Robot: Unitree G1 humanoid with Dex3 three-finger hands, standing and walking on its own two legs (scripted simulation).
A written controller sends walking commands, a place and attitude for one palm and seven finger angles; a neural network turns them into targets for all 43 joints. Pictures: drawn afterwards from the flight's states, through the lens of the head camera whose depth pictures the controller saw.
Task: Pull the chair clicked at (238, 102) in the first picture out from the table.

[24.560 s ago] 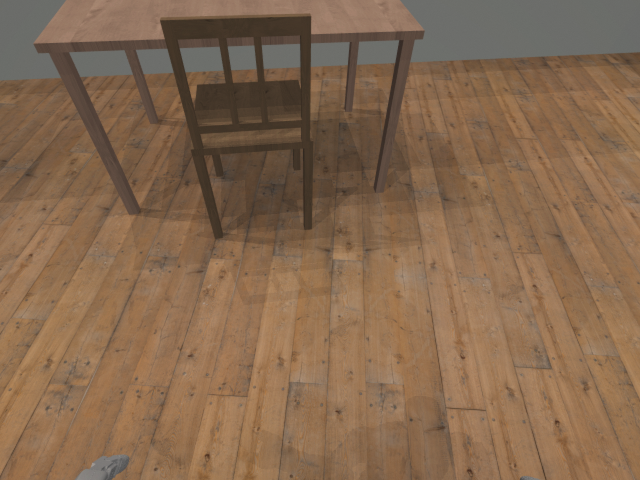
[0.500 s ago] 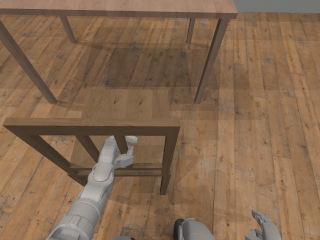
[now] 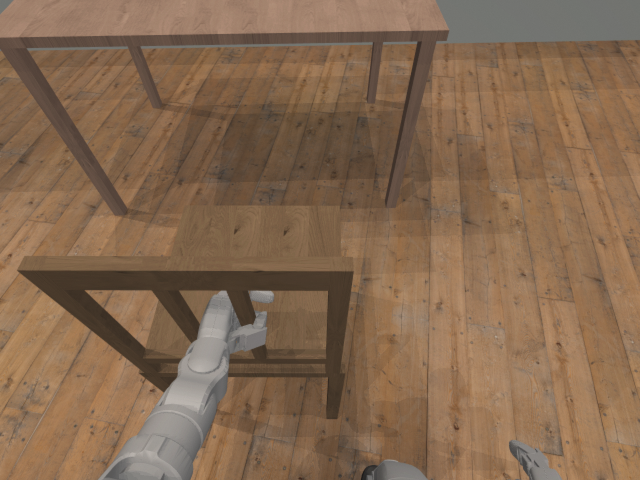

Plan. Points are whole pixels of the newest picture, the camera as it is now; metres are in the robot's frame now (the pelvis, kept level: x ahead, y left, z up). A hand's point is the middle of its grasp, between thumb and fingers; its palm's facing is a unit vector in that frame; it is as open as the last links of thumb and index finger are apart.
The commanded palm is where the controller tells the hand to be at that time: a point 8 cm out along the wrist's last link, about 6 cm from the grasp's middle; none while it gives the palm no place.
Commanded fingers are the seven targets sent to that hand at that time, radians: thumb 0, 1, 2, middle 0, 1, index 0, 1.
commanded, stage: stop walking, hand still on the chair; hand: left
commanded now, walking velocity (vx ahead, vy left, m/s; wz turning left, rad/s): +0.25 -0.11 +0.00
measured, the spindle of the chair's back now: (189, 324) +0.34 +0.21 -0.10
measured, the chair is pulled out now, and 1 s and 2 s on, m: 0.60 0.64 0.64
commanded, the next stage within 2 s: open the thumb and straighten the fingers in 0.66 s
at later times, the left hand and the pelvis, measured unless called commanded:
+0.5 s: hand (254, 353) +0.28 +0.10 -0.06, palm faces -0.07 -0.98 -0.16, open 5.3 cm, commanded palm +0.27 +0.15 -0.05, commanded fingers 0.00 0.90 0.90 -0.50 -1.45 -0.50 -1.45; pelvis +0.03 -0.01 +0.01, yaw -1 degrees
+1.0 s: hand (249, 347) +0.29 +0.11 -0.06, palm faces -0.07 -0.99 -0.15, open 7.6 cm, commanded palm +0.27 +0.16 -0.04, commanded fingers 0.00 -0.55 0.20 -0.43 -1.23 -0.43 -1.23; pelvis +0.02 -0.01 -0.01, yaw +0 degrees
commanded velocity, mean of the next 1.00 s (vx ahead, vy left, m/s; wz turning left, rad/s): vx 0.02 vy -0.02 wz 0.00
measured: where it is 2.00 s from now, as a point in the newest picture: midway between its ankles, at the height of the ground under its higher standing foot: outside the picture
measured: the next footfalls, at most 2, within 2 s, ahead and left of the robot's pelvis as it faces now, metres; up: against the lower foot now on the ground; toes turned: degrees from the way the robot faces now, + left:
none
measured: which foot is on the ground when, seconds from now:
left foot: down 0.00-1.00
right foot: down 0.00-1.00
